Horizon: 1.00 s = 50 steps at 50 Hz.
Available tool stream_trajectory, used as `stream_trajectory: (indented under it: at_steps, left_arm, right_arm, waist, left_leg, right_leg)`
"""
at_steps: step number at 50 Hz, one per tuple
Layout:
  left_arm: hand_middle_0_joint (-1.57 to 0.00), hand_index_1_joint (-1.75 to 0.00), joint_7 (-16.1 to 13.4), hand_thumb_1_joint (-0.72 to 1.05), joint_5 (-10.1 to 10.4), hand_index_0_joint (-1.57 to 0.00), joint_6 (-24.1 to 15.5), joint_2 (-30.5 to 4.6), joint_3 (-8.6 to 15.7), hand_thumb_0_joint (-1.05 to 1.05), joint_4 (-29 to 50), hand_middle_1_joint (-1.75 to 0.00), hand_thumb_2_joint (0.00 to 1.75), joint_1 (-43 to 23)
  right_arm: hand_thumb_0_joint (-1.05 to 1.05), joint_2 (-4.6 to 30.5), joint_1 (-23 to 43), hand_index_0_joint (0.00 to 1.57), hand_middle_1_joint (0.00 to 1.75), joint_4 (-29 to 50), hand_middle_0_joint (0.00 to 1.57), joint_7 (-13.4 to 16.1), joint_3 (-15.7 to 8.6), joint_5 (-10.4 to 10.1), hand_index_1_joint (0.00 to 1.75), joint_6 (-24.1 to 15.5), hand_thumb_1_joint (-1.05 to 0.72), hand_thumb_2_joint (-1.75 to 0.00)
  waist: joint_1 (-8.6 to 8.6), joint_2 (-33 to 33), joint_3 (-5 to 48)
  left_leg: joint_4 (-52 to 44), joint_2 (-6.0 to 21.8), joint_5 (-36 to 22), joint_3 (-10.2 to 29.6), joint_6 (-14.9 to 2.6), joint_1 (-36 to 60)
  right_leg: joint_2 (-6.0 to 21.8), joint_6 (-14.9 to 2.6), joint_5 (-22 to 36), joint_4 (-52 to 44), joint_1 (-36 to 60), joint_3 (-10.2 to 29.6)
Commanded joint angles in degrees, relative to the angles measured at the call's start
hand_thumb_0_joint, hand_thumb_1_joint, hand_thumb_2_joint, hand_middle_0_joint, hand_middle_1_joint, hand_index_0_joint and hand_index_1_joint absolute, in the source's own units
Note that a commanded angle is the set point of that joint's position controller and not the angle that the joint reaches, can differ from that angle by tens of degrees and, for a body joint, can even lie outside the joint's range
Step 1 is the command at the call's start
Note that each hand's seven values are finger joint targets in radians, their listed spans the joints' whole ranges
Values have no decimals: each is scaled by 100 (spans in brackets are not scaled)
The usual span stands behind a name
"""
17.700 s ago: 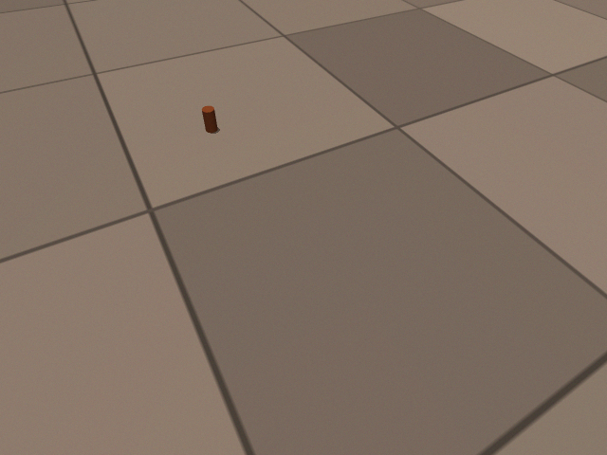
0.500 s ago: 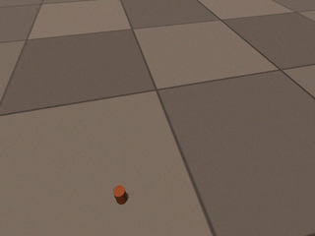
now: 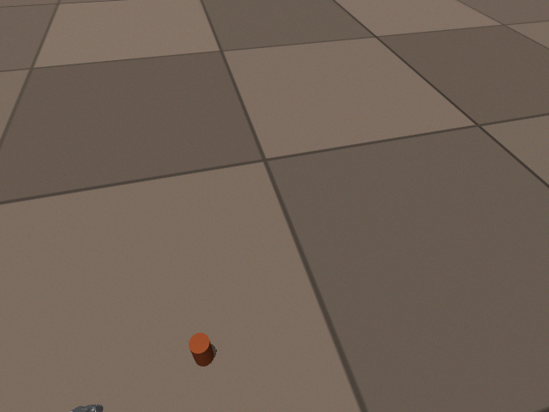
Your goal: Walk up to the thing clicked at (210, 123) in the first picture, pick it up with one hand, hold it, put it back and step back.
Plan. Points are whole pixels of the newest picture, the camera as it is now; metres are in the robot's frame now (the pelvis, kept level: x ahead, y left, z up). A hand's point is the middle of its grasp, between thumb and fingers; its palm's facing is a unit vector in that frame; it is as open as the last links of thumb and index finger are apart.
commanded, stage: walk up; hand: left
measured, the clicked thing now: (201, 349) +0.46 +0.23 -0.72
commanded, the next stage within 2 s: stand in 0.78 s
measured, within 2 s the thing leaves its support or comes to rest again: neither
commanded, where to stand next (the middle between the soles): +0.09 -0.02 m, yaw +0 degrees
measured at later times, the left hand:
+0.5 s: hand out of the picture +0.07 +0.26 -0.16, palm faces +0.00 -0.94 -0.33, open 7.4 cm
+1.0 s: hand out of the picture +0.08 +0.26 -0.15, palm faces -0.01 -0.94 -0.35, open 7.4 cm
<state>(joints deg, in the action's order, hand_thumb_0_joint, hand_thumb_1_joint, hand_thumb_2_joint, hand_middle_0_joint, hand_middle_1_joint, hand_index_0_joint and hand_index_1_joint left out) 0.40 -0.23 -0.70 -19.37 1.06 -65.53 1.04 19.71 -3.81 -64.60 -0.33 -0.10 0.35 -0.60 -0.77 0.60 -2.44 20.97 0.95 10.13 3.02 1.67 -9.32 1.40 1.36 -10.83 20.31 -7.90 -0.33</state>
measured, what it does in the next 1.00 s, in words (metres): stands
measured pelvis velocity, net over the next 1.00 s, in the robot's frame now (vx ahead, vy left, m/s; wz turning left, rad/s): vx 0.01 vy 0.00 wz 0.01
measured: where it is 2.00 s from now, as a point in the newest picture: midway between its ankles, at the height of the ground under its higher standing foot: outside the picture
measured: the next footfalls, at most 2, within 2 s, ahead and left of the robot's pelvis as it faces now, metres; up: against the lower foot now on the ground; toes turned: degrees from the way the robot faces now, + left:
none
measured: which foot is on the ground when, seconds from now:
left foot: down 0.00-1.00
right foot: down 0.00-1.00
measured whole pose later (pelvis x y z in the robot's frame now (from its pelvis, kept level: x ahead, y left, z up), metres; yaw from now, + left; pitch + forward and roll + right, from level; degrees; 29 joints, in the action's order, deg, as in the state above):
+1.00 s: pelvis +0.01 +0.00 +0.00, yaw +1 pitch -2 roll +0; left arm 0.5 -0.8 -0.3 -19.9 0.9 -65.5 5.6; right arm 20.2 -5.3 -64.8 -0.3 0.2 0.8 -0.6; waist -0.1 0.6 -2.9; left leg 18.9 0.4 9.4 3.4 1.5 -7.9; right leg 2.0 1.5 -10.7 19.0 -6.6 -0.8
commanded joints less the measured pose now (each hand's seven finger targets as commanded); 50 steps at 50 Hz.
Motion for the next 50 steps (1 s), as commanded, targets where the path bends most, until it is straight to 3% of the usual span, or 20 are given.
stream_trajectory:
  at_steps: [1, 25, 50]
  left_arm:
    - [-20, -30, -74, 90, 9, -20, -121, -1215, 225, 0, 286, -30, 90, -209]
    - [-20, -30, -79, 90, -32, -20, -120, -1217, 227, 0, 264, -30, 90, 19]
    - [-20, -30, -68, 90, -30, -20, -97, -1257, 192, 0, 332, -30, 90, 316]
  right_arm:
    - [0, 1199, 177, 20, 30, 283, 20, 61, -264, -16, 30, -115, -90, -90]
    - [0, 1166, 206, 20, 30, 282, 20, 36, -244, -9, 30, -66, -90, -90]
    - [0, 1272, 145, 20, 30, 321, 20, 66, -218, 11, 30, -133, -90, -90]
  waist:
    - [41, -46, 613]
    - [47, -4, 413]
    - [105, -39, 500]
  left_leg:
    - [-304, 585, -1045, 289, -225, 120]
    - [-434, 497, -435, 341, -246, 30]
    - [-404, 581, -1026, 403, -219, 247]
  right_leg:
    - [600, -188, 900, -265, 364, 373]
    - [563, -150, 490, -459, 274, 350]
    - [624, -187, 755, -359, 321, 341]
